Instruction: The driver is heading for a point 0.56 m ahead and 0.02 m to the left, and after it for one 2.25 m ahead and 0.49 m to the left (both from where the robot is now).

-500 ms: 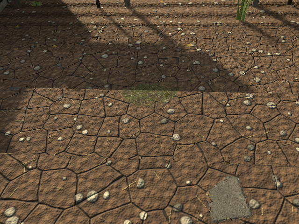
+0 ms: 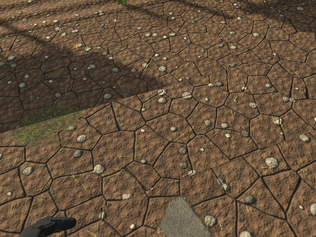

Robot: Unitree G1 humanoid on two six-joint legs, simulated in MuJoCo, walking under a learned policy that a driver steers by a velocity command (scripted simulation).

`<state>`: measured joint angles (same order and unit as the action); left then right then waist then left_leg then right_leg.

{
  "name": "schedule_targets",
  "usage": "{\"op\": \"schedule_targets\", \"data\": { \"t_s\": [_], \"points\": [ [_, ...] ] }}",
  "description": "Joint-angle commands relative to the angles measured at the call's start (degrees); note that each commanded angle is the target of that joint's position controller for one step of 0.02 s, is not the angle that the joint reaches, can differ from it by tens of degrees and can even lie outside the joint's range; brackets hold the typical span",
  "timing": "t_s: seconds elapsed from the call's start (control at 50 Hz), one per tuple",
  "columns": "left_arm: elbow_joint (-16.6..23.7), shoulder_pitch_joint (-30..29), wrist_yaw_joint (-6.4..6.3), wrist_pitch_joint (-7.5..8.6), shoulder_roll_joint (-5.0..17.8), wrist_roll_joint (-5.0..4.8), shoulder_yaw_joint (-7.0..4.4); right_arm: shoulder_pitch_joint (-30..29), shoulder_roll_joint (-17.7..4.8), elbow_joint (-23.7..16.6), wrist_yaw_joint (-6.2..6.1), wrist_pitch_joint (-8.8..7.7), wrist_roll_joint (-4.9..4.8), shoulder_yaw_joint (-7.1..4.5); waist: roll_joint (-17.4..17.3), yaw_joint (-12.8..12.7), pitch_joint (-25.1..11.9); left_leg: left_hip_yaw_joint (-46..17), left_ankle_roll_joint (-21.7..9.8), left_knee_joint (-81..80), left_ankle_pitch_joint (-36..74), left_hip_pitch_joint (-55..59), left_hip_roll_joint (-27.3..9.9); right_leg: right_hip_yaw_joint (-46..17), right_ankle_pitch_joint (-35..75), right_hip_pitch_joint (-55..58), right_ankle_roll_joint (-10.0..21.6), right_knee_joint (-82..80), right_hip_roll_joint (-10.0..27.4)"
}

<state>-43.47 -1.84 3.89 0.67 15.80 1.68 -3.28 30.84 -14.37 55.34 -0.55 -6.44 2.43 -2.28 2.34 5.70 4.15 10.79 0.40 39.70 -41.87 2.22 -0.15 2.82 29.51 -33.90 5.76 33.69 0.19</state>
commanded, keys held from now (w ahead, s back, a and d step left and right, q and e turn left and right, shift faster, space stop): w+e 0.08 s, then w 0.42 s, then w+q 0.50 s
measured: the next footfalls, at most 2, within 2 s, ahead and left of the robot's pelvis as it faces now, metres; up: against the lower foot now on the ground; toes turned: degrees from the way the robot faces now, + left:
right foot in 0.08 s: +0.20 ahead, -0.06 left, -0.17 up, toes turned -7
left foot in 0.48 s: +0.49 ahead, +0.07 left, -0.17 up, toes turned -8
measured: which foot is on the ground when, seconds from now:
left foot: down 0.00-0.08, up 0.10-0.46, down 0.48-1.00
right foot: up 0.00-0.06, down 0.08-0.50, up 0.52-1.00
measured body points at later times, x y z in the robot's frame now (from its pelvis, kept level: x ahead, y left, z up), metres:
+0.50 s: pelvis +0.32 +0.01 -0.13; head +0.35 +0.02 +0.32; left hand +0.32 +0.28 -0.28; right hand +0.47 -0.26 -0.22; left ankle +0.46 +0.08 -0.85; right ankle +0.16 -0.05 -0.84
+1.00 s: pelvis +0.55 -0.03 -0.10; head +0.56 -0.02 +0.35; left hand +0.76 +0.21 -0.20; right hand +0.51 -0.30 -0.23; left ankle +0.46 +0.08 -0.84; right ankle +0.62 -0.16 -0.81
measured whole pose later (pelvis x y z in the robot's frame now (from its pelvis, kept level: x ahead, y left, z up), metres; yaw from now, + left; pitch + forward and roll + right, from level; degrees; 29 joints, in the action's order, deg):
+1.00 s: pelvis +0.55 -0.03 -0.10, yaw +2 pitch +1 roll +1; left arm -46.5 1.4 1.3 1.8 14.1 2.1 -1.5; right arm 26.5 -15.1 50.2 0.0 -1.7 1.1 -4.0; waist 1.4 5.4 -0.4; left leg -8.6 -3.9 20.2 -18.0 -2.5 5.7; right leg -1.9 -7.1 -28.7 -0.1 42.9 1.7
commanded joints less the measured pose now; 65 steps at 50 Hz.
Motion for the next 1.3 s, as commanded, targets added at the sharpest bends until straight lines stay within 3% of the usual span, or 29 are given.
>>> {"op": "schedule_targets", "data": {
  "t_s": [0.02, 0.06, 0.08, 0.1, 0.12, 0.14, 0.16, 0.18, 0.22, 0.32, 0.42, 0.48, 0.5, 0.52, 0.54, 0.56, 0.6, 0.74, 0.86, 0.96, 1.02, 1.04, 1.06, 1.08, 1.1, 1.12, 1.14, 1.24, 1.3],
  "points": [
    [0.7, -2.6, -1.08, 0.4, 0.4, 2.14, 0.9, 2.1, -5.0, -0.7, -1.31, 0.97, 0.84, -0.31, -1.5, -0.6, 5.2, -3.9, -5.3, 3.6, 28.9, -9.2, -7.4, 4.3, -2.5, 11.8, -0.8, -8.6, -1.8],
    [-5.3, 13.1, -2.81, 0.45, 2.8, 3.07, -0.05, 3.3, -6.7, 0.6, -2.61, 3.03, 1.07, -0.72, -4.3, -7.0, 0.5, -4.9, -5.8, 26.2, 48.6, -5.0, -8.1, 2.1, -8.6, 21.4, 1.3, -15.8, -0.8],
    [-8.6, 23.1, -3.48, 0.83, 4.6, 3.5, -1.26, 0.0, -8.1, -0.3, -2.51, 3.74, -0.33, -1.38, -0.6, -13.5, -2.7, -2.0, -4.4, 46.3, 46.6, -10.7, -5.4, -0.4, -3.8, 32.7, 4.5, -23.8, 0.6],
    [-11.3, 27.5, -3.46, 0.82, 10.2, 2.56, -2.77, 2.7, -4.8, -1.5, -1.44, 3.91, -0.47, -1.12, 8.3, -10.2, -6.0, -0.2, -3.1, 67.8, -3.7, -36.4, -0.1, -5.0, 23.0, 54.6, 6.9, -7.0, 7.9],
    [-9.8, 32.8, -3.13, 1.32, 13.8, -0.05, -3.46, 4.0, -4.4, -5.0, -1.46, 3.46, -2.6, -0.19, 8.6, -11.6, -18.5, -9.9, -3.1, 70.8, -5.6, -54.7, -3.0, -16.6, 42.6, 76.3, 12.2, 11.4, 20.0],
    [-8.8, 33.2, -2.87, 0.92, 11.6, -1.29, -3.4, 0.3, -6.6, -6.6, -1.42, 3.2, -2.74, -0.24, 0.2, -14.1, -23.8, -11.2, -2.8, 68.4, 0.5, -59.6, -5.6, -22.4, 29.8, 76.4, 15.5, 5.0, 22.2],
    [-8.2, 30.8, -3.54, 1.18, 9.8, -1.83, -2.6, -4.2, -7.6, -8.3, -1.28, 2.34, -1.42, -0.53, -5.0, -12.0, -20.1, -13.6, -3.8, 56.3, 13.2, -60.8, -6.6, -22.6, 3.2, 67.9, 13.7, -2.7, 20.4],
    [-7.6, 23.4, -5.02, 1.1, 9.7, -1.1, -2.28, -7.6, -6.2, -9.6, -0.6, 2.38, -0.92, -0.2, -1.4, -7.8, -13.7, -12.2, -1.3, 46.8, 19.3, -57.6, -6.6, -27.9, -19.0, 52.1, 16.3, -11.6, 21.1],
    [-7.3, 18.1, -5.3, 2.32, 5.7, -1.26, -0.78, -9.1, -6.4, -8.1, 0.14, 4.4, 1.42, -0.93, -6.3, -3.3, -5.6, -13.6, 2.4, 32.3, 20.4, -41.7, -8.5, -25.0, -12.7, 28.1, 16.1, -16.1, 17.6],
    [-9.6, 19.4, -3.9, 4.22, 4.4, -1.65, -0.53, -15.7, -1.7, -10.0, 1.01, 3.84, -1.28, 0.05, 0.7, -4.0, -4.1, -10.5, -0.5, 7.2, 38.5, -25.9, -6.4, -11.6, -6.5, 18.6, 9.0, -17.2, 6.7],
    [-11.8, 25.9, -3.84, 2.75, 5.8, -0.98, -0.57, -28.4, -2.8, -13.8, 1.76, 3.79, -0.81, -0.7, -1.3, -8.2, 1.5, -8.4, -4.4, -2.6, 36.2, -30.9, -2.4, -14.2, -10.7, 29.8, 6.6, -16.1, 9.3],
    [-11.8, 23.7, -4.24, 2.5, 7.4, -0.59, -0.7, -12.1, -4.7, -8.7, 1.77, 2.94, -0.68, -2.09, -2.5, 0.1, -4.6, -8.6, -7.5, -10.2, 35.2, -11.1, 0.8, -9.2, -2.4, 28.9, 3.4, 1.3, 5.7],
    [-9.9, 24.2, -4.13, 2.84, 5.5, -0.91, -0.09, -2.0, -9.3, -7.0, 1.2, 2.51, 0.16, -3.22, -8.2, 3.7, -12.2, -22.0, -10.8, -12.5, 31.9, 2.5, -10.2, -5.3, -16.4, 20.1, 1.8, 18.7, 2.0],
    [-10.2, 31.4, -3.81, 2.77, 1.8, -2.1, 0.19, 0.8, -14.7, -6.1, 1.32, 3.24, -0.17, -4.57, -19.0, 1.2, -20.0, -49.0, -18.8, -19.3, 24.8, 14.2, -23.7, -2.0, -60.1, 4.4, 0.0, 38.4, -8.4],
    [-10.2, 27.1, -3.97, 2.5, 6.5, -0.05, -0.78, -2.7, -10.9, -6.0, 1.71, 4.35, -2.28, -3.67, -9.7, 0.5, -13.9, -52.0, -17.8, -22.6, 15.0, 10.8, -21.2, -7.8, -60.1, -3.6, 0.4, 42.5, -5.5],
    [-8.5, 22.3, -3.89, 2.56, 6.1, -0.16, -0.9, -9.0, -8.2, -7.3, 1.73, 4.61, -2.14, -2.9, -7.0, -1.3, -4.8, -43.7, -16.8, -23.6, 15.8, 3.0, -19.8, -6.7, -54.9, -6.4, 0.3, 41.7, -2.4],
    [-7.3, 19.4, -3.66, 2.17, 3.9, -0.03, -0.39, -14.3, -5.9, -7.8, 1.92, 4.15, -1.69, -2.16, -5.3, -4.8, 0.1, -34.1, -14.2, -25.6, 30.9, -8.1, -14.7, -5.2, -49.4, -1.7, -1.1, 34.2, 1.7],
    [-3.8, 10.7, -3.85, 0.25, 3.3, 0.02, 0.08, -9.2, -8.3, -5.5, 1.32, 2.59, -3.27, -2.56, -6.6, -5.7, -1.8, -26.9, -14.6, -31.5, 38.7, -11.6, -9.3, -4.2, -38.3, 0.9, -6.8, 16.3, 4.4],
    [-1.0, 3.0, -2.99, 0.29, 1.9, 0.09, 0.8, -4.7, -9.0, -6.0, 1.14, 3.25, -2.32, -2.97, -7.6, -3.1, -3.8, -25.5, -13.7, -27.9, 48.1, -10.3, -7.1, -2.6, -31.5, 3.7, -7.8, 9.2, 1.9],
    [0.3, 1.5, -2.68, 1.83, 5.2, 0.5, 0.0, -5.1, -10.8, -8.6, 0.2, 4.05, -1.23, -3.98, -7.0, -3.3, -4.0, -31.5, -16.2, -20.3, 54.6, -2.2, -11.5, -6.9, -36.3, -0.2, -5.7, 11.7, 3.6],
    [-3.4, 16.2, -2.89, 2.4, 5.8, 0.47, -1.27, -13.1, -10.3, -12.0, 0.61, 4.03, -0.62, -3.87, -7.9, -11.5, -7.5, -28.5, -12.6, -7.6, 66.6, -14.8, -7.0, -1.7, -40.8, 24.0, -4.1, 9.5, -1.6],
    [-4.8, 22.5, -3.12, 3.1, 5.8, 0.54, -1.31, -14.1, -10.5, -12.3, 0.89, 3.94, -2.3, -4.32, -4.3, -14.9, -7.8, -27.8, -10.7, 2.9, 61.9, -18.6, -4.0, -3.9, -44.1, 31.1, -3.6, -4.5, -1.2],
    [-5.7, 28.1, -3.58, 3.8, 9.0, 1.72, -2.44, -13.8, -6.5, -12.9, 0.69, 3.61, -2.8, -3.63, 4.0, -16.8, -9.0, -24.2, -8.4, 21.0, 45.9, -26.2, 1.4, -13.8, -48.8, 39.1, -1.4, -11.0, 7.4],
    [-4.8, 26.6, -3.55, 4.06, 10.4, 0.97, -1.93, -5.7, -0.3, -12.8, 0.1, 3.59, -1.74, -2.42, 10.9, -8.7, -8.7, -21.5, -7.9, 34.1, 9.4, -37.9, 5.6, -27.2, -29.7, 44.6, 0.5, -6.4, 20.4],
    [-4.7, 25.5, -3.32, 4.31, 12.7, -1.08, -3.0, -2.8, -3.1, -13.9, -0.06, 3.74, -1.35, -2.39, 15.8, -6.3, -9.3, -17.3, -7.4, 38.2, 9.9, -47.1, 5.0, -44.7, -39.0, 41.6, 7.7, -16.6, 24.7],
    [-2.8, 19.0, -2.98, 5.05, 7.2, -1.1, -1.78, -8.5, -7.7, -12.9, 0.17, 4.82, -0.72, -3.62, 3.7, -5.5, -0.7, -18.6, -7.0, 36.5, 14.9, -48.8, 0.2, -38.5, -45.3, 32.8, 9.4, -18.8, 23.6],
    [-1.9, 15.6, -2.58, 5.43, 4.3, -1.04, -1.06, -12.5, -9.3, -13.2, 1.1, 5.87, -0.58, -4.27, -0.5, -5.4, 2.7, -18.6, -5.9, 32.1, 18.6, -45.5, -1.5, -29.5, -42.5, 26.5, 8.4, -19.1, 20.2],
    [-6.6, 22.4, -3.61, 6.59, 6.8, -0.06, -1.82, -18.6, -6.7, -14.6, 3.38, 8.14, 0.53, -3.61, 1.6, -6.2, 0.4, -15.0, -4.9, 26.9, 35.7, -45.1, -1.4, -10.7, -24.8, 28.7, 4.4, -16.8, 14.0],
    [-8.2, 24.6, -4.07, 8.28, 4.9, -0.47, -1.21, -28.6, -5.8, -16.5, 3.68, 6.98, -0.75, -3.34, 2.2, -7.4, 3.0, -13.2, -4.7, 8.2, 52.6, -43.6, 0.0, -3.7, -43.0, 25.9, 0.6, -17.3, 9.4]
  ]
}}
